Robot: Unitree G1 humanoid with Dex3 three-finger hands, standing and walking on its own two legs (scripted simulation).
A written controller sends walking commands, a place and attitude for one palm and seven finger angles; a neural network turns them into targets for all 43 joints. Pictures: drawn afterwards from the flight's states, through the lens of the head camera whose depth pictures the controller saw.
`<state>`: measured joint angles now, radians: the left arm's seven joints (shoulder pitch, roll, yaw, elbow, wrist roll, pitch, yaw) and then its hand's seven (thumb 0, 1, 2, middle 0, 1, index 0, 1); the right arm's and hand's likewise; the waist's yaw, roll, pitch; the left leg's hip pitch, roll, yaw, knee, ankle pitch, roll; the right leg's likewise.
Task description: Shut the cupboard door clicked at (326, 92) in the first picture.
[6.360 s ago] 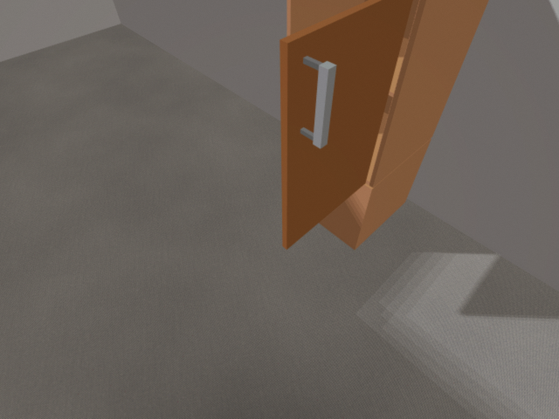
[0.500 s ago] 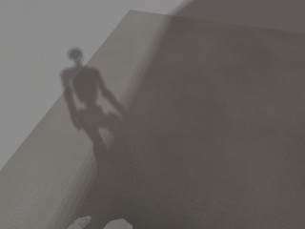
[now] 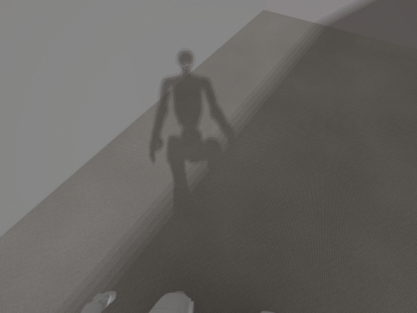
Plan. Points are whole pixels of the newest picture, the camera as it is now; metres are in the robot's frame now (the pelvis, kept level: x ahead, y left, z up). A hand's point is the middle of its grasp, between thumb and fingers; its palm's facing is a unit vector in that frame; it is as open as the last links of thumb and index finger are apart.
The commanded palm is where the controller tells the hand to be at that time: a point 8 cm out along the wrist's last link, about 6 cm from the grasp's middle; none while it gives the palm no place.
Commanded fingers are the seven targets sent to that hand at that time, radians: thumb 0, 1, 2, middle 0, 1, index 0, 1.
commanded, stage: walk to a spot facing it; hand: left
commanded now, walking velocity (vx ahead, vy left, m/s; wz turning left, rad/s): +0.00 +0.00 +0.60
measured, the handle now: out of the picture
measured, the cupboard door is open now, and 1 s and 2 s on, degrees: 91 91 91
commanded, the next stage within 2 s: none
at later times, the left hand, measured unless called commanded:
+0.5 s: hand out of the picture +0.07 +0.22 -0.15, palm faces +0.32 -0.91 -0.27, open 7.4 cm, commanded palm none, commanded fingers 0.00 0.90 0.90 -0.20 -0.30 -0.20 -0.30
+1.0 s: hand out of the picture +0.01 +0.20 -0.16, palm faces +0.59 -0.77 -0.24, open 7.4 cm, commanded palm none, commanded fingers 0.00 0.90 0.90 -0.20 -0.30 -0.20 -0.30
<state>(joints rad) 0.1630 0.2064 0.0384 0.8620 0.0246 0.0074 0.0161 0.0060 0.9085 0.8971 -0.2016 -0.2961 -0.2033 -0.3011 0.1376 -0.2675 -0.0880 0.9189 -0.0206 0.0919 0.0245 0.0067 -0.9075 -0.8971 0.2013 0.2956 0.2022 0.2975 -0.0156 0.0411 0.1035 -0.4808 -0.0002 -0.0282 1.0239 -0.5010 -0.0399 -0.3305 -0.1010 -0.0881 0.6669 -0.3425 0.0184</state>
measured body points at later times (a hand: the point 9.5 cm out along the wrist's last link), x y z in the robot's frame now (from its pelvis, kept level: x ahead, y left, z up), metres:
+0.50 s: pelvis +0.04 -0.02 +0.01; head +0.09 -0.01 +0.45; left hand +0.06 +0.26 -0.13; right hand +0.20 -0.24 -0.14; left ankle +0.00 +0.10 -0.72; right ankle +0.08 -0.16 -0.70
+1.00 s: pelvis +0.07 -0.02 +0.01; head +0.11 +0.03 +0.45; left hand -0.02 +0.24 -0.14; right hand +0.30 -0.17 -0.12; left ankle +0.01 +0.07 -0.72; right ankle +0.13 -0.16 -0.66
